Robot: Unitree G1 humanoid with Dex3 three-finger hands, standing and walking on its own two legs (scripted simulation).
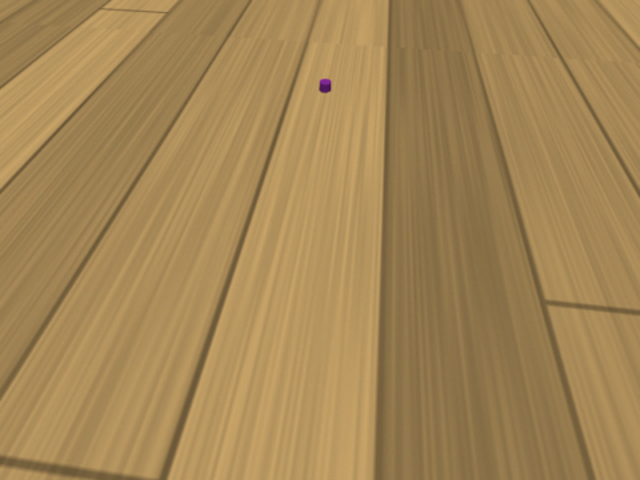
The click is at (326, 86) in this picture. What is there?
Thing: low tin
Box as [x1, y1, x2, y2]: [320, 79, 330, 92]
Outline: 320,80 320,90 323,92 329,91 330,81 328,79
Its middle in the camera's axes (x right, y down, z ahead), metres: +0.05 -0.94 +2.38
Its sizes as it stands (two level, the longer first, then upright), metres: 0.070 0.070 0.052
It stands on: the floor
